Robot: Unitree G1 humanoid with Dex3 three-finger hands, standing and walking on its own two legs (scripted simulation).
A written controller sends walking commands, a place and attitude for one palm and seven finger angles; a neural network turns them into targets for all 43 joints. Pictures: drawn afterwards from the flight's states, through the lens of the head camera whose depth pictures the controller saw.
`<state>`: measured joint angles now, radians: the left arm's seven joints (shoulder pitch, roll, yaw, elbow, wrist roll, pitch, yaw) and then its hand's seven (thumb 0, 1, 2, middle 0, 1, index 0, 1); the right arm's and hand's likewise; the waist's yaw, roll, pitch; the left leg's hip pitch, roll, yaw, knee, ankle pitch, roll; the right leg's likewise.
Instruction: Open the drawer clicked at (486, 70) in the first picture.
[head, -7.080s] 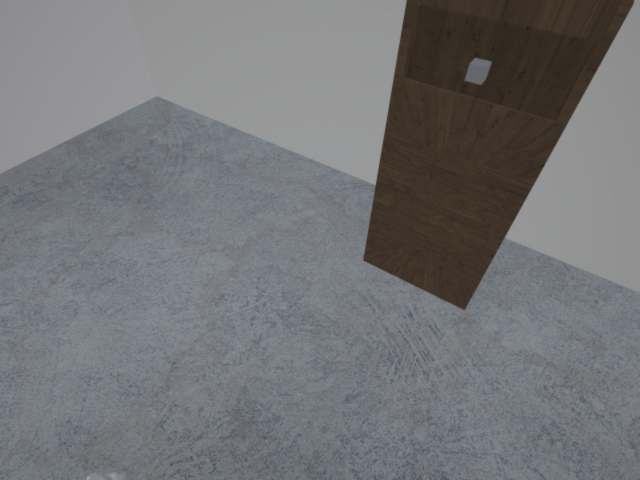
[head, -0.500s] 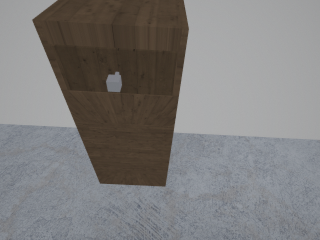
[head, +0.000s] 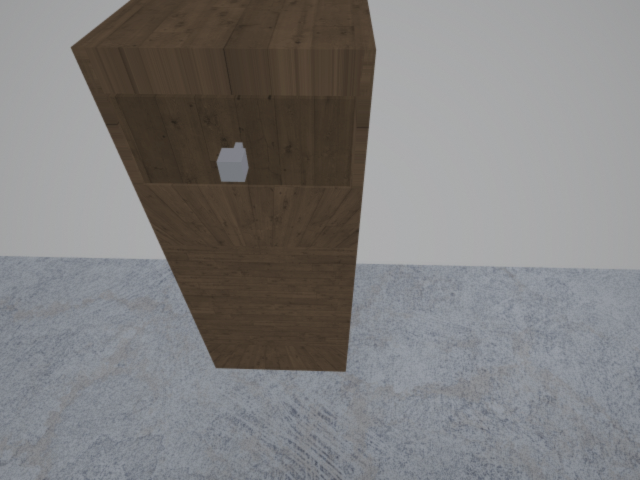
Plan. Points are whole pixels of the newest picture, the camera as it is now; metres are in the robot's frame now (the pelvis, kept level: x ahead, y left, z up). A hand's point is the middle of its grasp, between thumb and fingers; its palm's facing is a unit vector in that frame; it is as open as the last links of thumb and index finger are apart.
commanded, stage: look again from close up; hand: left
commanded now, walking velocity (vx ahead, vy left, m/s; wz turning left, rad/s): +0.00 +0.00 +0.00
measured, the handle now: (235, 158) +0.57 +0.18 +0.11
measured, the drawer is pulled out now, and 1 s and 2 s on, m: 0.00 0.00 0.00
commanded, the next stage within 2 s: shuffle to correct the standing spot in 0.26 s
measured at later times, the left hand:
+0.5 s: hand out of the picture +0.00 +0.15 -0.17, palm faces +0.02 -0.98 -0.18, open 7.3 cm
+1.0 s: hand out of the picture +0.05 +0.14 -0.17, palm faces +0.05 -0.98 -0.22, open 7.3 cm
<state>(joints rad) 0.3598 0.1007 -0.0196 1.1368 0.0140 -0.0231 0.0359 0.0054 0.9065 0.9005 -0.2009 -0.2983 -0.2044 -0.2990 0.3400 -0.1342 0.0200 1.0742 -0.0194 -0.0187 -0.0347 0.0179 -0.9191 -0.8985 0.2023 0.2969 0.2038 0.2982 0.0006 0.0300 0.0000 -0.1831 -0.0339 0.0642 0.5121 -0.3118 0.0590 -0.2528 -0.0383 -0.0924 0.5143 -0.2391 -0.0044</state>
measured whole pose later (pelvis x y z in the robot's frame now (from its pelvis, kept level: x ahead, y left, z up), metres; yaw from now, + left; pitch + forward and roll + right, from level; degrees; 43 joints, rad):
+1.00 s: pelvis +0.04 -0.03 +0.00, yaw -1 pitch +0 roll +1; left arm 0.28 0.14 0.02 1.08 0.01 -0.01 0.05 0.02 0.92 0.90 -0.20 -0.30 -0.20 -0.30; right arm 0.25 -0.14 -0.01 1.11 -0.01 -0.01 -0.06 0.02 -0.93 -0.90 0.20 0.30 0.20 0.30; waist 0.01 0.00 0.05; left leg -0.12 0.00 0.06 0.46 -0.35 0.01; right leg -0.22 0.00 -0.10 0.53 -0.31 -0.04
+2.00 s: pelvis +0.00 +0.00 +0.00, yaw -1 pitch -2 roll +0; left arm 0.36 0.09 -0.02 1.11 0.01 -0.02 0.03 0.00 0.91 0.90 -0.20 -0.30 -0.20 -0.30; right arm 0.32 -0.10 0.01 1.13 -0.01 -0.02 -0.03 0.01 -0.90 -0.90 0.20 0.30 0.20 0.30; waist 0.00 -0.02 0.01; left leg -0.19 -0.03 0.09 0.47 -0.25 0.06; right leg -0.23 -0.04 -0.07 0.47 -0.21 0.00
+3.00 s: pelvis +0.04 -0.03 +0.00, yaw -1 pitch +0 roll +0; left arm 0.31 0.13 0.02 1.06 0.01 0.00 0.05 0.02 0.92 0.90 -0.20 -0.30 -0.20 -0.30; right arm 0.25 -0.14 -0.02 1.10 -0.01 0.00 -0.05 0.02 -0.92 -0.90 0.20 0.30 0.20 0.30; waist 0.01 -0.02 0.04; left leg -0.17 0.01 0.08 0.51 -0.33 0.01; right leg -0.23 -0.01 -0.08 0.54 -0.31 -0.04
